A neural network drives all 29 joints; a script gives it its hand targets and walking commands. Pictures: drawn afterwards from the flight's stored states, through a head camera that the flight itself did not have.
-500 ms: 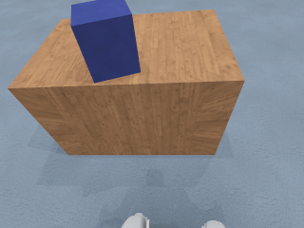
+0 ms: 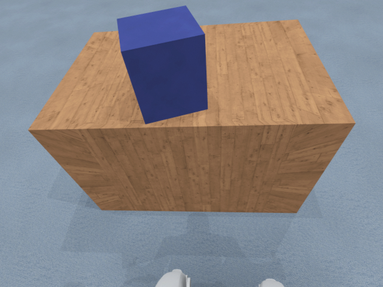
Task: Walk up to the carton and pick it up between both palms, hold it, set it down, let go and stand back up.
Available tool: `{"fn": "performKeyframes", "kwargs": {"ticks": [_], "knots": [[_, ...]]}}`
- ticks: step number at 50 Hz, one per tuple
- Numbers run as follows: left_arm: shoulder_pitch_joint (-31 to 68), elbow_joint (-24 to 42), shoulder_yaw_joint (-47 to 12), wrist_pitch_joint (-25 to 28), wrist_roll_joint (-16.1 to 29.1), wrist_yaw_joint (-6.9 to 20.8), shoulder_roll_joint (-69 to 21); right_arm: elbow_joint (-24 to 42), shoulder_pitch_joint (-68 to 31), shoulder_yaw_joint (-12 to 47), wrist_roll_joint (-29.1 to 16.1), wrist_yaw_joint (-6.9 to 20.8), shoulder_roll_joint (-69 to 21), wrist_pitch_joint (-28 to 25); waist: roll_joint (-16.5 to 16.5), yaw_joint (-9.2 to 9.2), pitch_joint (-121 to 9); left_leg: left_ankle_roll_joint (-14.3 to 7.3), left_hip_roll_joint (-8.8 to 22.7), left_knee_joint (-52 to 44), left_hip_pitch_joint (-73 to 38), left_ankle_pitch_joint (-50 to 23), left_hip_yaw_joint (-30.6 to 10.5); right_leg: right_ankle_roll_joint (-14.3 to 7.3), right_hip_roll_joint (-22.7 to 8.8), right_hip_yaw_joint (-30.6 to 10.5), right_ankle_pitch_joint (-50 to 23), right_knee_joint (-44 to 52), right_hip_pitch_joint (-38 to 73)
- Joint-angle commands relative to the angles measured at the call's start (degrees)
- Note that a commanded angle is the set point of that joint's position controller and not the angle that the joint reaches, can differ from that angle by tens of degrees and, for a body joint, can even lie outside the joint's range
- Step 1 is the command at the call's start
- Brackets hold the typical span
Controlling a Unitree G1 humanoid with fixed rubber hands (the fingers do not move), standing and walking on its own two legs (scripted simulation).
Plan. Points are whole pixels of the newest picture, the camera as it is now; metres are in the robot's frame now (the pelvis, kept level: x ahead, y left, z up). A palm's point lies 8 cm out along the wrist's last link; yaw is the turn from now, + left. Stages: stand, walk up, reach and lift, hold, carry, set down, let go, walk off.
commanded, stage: walk up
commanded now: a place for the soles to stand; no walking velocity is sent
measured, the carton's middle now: (165, 66) +0.73 +0.12 +0.07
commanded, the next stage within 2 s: none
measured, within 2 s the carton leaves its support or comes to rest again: neither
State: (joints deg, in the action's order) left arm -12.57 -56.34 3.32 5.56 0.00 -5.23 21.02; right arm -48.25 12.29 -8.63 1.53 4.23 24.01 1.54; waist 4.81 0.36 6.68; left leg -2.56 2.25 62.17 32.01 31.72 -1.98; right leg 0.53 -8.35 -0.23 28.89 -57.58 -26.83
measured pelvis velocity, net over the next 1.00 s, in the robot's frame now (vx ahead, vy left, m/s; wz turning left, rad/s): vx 0.12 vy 0.20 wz -0.03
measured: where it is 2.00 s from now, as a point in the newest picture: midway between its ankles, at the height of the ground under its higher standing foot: outside the picture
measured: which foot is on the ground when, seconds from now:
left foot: down 0.00-0.26, up 0.28-0.50, down 0.52-1.00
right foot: down 0.00-0.00, up 0.02-0.20, down 0.22-0.52, up 0.54-0.72, down 0.74-1.00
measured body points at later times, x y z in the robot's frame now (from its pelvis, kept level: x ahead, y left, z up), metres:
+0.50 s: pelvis +0.07 +0.11 +0.00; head +0.12 +0.09 +0.45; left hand +0.13 +0.44 -0.10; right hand +0.17 -0.22 -0.12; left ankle +0.12 +0.24 -0.65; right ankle +0.10 -0.09 -0.67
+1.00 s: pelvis +0.12 +0.20 +0.00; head +0.17 +0.18 +0.44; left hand +0.18 +0.52 -0.11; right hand +0.17 -0.13 -0.13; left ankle +0.14 +0.30 -0.67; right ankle +0.15 +0.03 -0.66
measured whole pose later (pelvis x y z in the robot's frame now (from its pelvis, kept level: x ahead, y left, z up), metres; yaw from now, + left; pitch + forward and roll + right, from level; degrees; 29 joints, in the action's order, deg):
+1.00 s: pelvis +0.12 +0.20 +0.00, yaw -2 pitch -1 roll -1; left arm -12.5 -56.5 3.1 2.3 0.0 -4.8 21.0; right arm -52.7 12.2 -5.3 1.5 1.0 23.6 -0.8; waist 4.1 0.4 8.2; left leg -1.8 -0.6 62.4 29.8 31.1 -0.3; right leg -0.2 -3.8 -0.5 30.0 -63.2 -31.9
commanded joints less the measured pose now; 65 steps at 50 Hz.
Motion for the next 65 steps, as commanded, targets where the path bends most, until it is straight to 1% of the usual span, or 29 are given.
{"fn": "performKeyframes", "kwargs": {"ticks": [1,2,3,9,11,12,13,14,17,23,25,26,27,28,33,37,38,39,40,45,47,48,53,55,58,59,61,63,65], "knots": [[7.3,4.7,1.4,-0.4,-1.7,-2.0,12.2,1.3,12.8,-5.4,2.1,-1.9,19.3,-2.1,19.1,9.95,-0.2,0.9,9.8,-43.1,-18.4,12.0,-35.2,-2.9,9.7,1.9,9.1,-27.3,-33.2],[8.7,5.8,2.5,0.1,-1.3,-1.9,17.2,3.0,8.1,-5.8,0.7,-2.1,22.4,-1.9,13.1,8.97,-2.5,-2.0,13.9,-52.0,-14.7,14.6,-47.0,-3.2,7.4,-0.4,8.8,-26.9,-28.7],[8.5,5.1,3.1,0.7,-0.9,-1.6,19.6,3.8,4.2,-5.2,0.5,-2.4,22.0,-1.9,8.2,6.77,-0.6,-3.7,13.6,-49.3,-13.7,8.0,-46.5,-3.0,4.9,0.1,6.9,-26.4,-26.8],[-1.5,2.3,3.1,2.3,0.9,-1.5,14.8,4.4,4.5,-1.6,1.7,-3.7,13.9,-2.1,3.1,2.49,-6.4,-9.7,12.3,-24.7,-18.2,-50.5,-21.8,-3.6,3.2,2.6,4.2,-1.5,-12.4],[-16.0,-1.9,3.8,3.0,0.5,-2.2,15.1,8.1,-5.9,-1.0,0.9,-3.4,12.9,-1.5,-3.3,-6.84,-10.0,-6.3,8.1,-9.3,1.2,-54.6,-10.6,-5.9,6.6,4.8,-10.5,17.4,17.0],[-23.0,-2.7,6.0,2.9,-0.7,-3.0,21.2,9.8,-5.4,0.2,0.6,-3.2,8.0,-1.8,-16.1,-9.94,-15.7,-0.7,3.0,8.7,12.9,-38.4,-5.1,-8.1,-0.3,-9.7,-15.0,20.6,32.6],[-23.7,-1.6,7.8,1.8,-0.2,-3.0,28.3,11.0,-5.2,0.5,0.1,-3.2,8.6,-1.5,-25.9,-9.45,-18.5,2.5,-4.6,15.8,22.6,1.6,0.0,-16.2,-16.8,-42.1,-14.4,31.0,36.0],[-15.7,0.8,7.3,1.5,-0.4,-3.3,27.6,8.7,-7.7,-1.0,1.2,-3.5,14.4,-0.4,-17.1,-8.03,-14.1,2.4,-0.5,18.1,23.4,6.6,-3.9,-21.6,-20.7,-50.1,-9.9,33.8,30.4],[-7.5,2.3,5.7,1.5,-0.7,-3.9,24.4,6.2,-7.0,-1.9,2.1,-2.1,14.3,0.5,-7.6,-3.44,-2.2,3.3,3.4,15.3,19.1,2.7,-4.3,-19.7,-16.4,-34.2,-11.8,28.4,14.4],[2.2,4.4,6.2,1.1,-2.6,-2.9,25.8,5.9,3.4,-3.9,1.3,-0.3,13.2,0.2,-15.2,2.95,-4.1,2.9,3.0,-5.1,-2.6,-5.5,1.5,-14.5,-10.1,-16.7,-2.2,22.1,-3.6],[7.9,5.0,4.2,-0.1,-3.0,-2.6,20.1,0.5,18.3,-5.5,2.1,-0.9,14.2,-0.6,-0.6,12.23,-7.6,3.0,-1.1,-19.9,-25.7,-3.7,1.1,-7.4,-1.5,-0.7,-5.2,-4.3,-18.6],[6.4,5.0,2.1,-0.3,-2.2,-2.8,12.8,0.8,20.5,-6.0,3.2,-1.9,17.4,-1.1,17.9,13.40,-4.6,1.2,6.1,-33.1,-23.9,5.9,-20.6,-3.6,6.9,5.3,4.8,-23.1,-28.8],[6.6,6.0,2.0,-0.6,-1.2,-3.4,14.8,4.3,10.4,-5.9,2.4,-2.1,20.9,-1.4,18.4,8.93,-2.0,-1.6,11.3,-44.5,-15.5,8.2,-38.8,-2.8,8.6,2.1,10.6,-25.5,-30.1],[7.8,6.3,2.8,0.0,-1.3,-3.2,18.5,5.0,6.8,-5.7,1.2,-2.2,22.2,-1.1,12.8,8.28,-2.4,-4.3,13.4,-48.5,-12.5,6.0,-44.7,-3.1,6.2,0.4,10.5,-25.4,-25.7],[1.2,3.4,3.5,1.1,-0.1,-1.1,16.7,4.3,4.8,-1.9,1.0,-4.2,15.3,-2.3,1.9,2.92,-6.9,-10.4,13.0,-29.7,-17.1,-27.1,-30.2,-2.9,3.2,0.5,5.8,-10.3,-16.5],[-8.0,0.3,3.6,1.9,-0.7,-0.8,15.2,5.1,-5.0,0.1,-0.7,-4.3,12.5,-2.3,-3.9,-5.24,-9.5,-5.8,9.9,-15.3,3.0,-36.5,-16.0,-6.1,6.0,0.7,-9.9,13.3,14.6],[-12.6,-0.3,5.2,2.0,-1.4,-1.1,20.3,6.2,-4.9,1.3,-1.4,-4.3,8.9,-2.5,-16.7,-7.58,-13.0,-0.6,3.1,0.7,11.9,-30.8,-7.4,-9.5,-1.4,-17.0,-8.6,21.1,24.1],[-11.8,0.5,6.4,1.1,-0.9,-0.9,24.4,6.5,-5.6,1.4,-1.7,-4.8,9.2,-2.4,-23.3,-7.80,-15.4,2.5,-2.5,9.7,14.2,-9.2,0.2,-18.7,-14.1,-38.4,-11.0,29.0,22.8],[-7.0,2.3,5.3,0.9,-0.9,-0.9,23.5,4.6,-6.4,0.5,-0.6,-5.1,12.3,-1.7,-18.8,-5.77,-11.8,2.4,-1.3,9.5,13.7,6.6,-2.5,-22.2,-17.4,-43.1,-12.2,29.9,18.0],[6.6,4.2,3.2,-0.6,-1.2,-0.2,20.0,-2.3,6.6,-1.3,-0.3,-3.9,13.2,-3.3,-12.8,4.22,-7.6,0.1,0.1,-13.6,-12.1,-4.4,-4.6,-12.1,-5.4,-17.8,-13.5,13.1,-7.6],[9.7,5.5,1.1,-1.5,-0.6,0.4,12.1,-3.1,7.6,-1.9,0.3,-4.5,18.0,-4.6,8.3,4.97,-4.0,-3.8,11.8,-38.4,-18.3,-7.2,-34.8,-1.7,6.9,2.8,4.0,-10.4,-21.8],[10.0,5.1,2.0,-1.7,-0.7,0.3,15.8,-3.2,6.6,-2.0,-0.1,-4.7,19.9,-4.8,2.4,4.77,-4.9,-5.8,14.5,-39.7,-17.3,-10.8,-42.0,-1.8,6.2,-2.1,8.2,-9.4,-19.6],[3.1,2.0,2.3,-0.8,0.2,1.1,14.9,-3.1,1.1,0.6,-0.5,-5.9,14.6,-4.7,1.4,-0.34,-7.0,-4.7,10.7,-27.0,-15.6,-41.9,-26.7,-2.8,5.1,-0.3,1.3,1.2,-6.8],[-1.1,0.8,2.5,-0.3,0.2,1.0,15.0,-1.8,-3.1,1.1,-0.9,-5.8,13.8,-4.4,-1.9,-3.36,-9.8,-3.3,8.5,-20.2,-8.4,-43.4,-20.6,-3.9,4.2,-1.4,-15.7,10.0,6.5],[-6.2,0.8,4.3,-0.4,-0.1,0.6,21.5,-0.3,-5.3,1.6,-1.7,-6.2,10.8,-4.0,-15.2,-5.78,-15.4,3.6,-2.0,4.0,4.0,-23.1,-1.2,-18.1,-11.7,-27.0,-27.3,20.3,19.2],[-1.8,1.9,3.6,-0.5,-0.3,0.5,21.4,-1.5,-4.6,1.3,-1.0,-6.1,11.5,-3.6,-14.6,-3.50,-11.7,3.1,-1.8,2.0,4.0,-4.9,-1.8,-20.1,-14.8,-29.3,-25.7,21.6,14.3],[5.6,3.1,2.9,-1.1,-0.8,0.6,20.9,-4.1,-0.1,0.5,-0.7,-5.3,12.6,-3.9,-12.0,1.24,-8.4,1.0,-1.1,-8.3,-6.9,-6.1,-3.8,-16.5,-10.9,-23.5,-20.5,17.1,0.7],[10.9,4.7,1.2,-2.2,-0.3,0.9,14.3,-5.7,6.0,-0.5,0.0,-5.2,15.5,-4.9,5.3,5.05,-5.5,-2.0,8.3,-34.2,-17.7,-11.0,-26.3,-3.7,4.4,0.2,-10.6,-7.6,-15.2],[11.8,4.4,1.5,-2.7,-0.4,0.5,15.8,-5.2,5.0,-1.0,-0.2,-5.3,18.9,-5.0,2.6,4.34,-4.5,-3.7,13.7,-38.8,-18.7,-18.6,-39.4,-2.5,5.9,-2.9,8.7,-8.2,-17.6]]}}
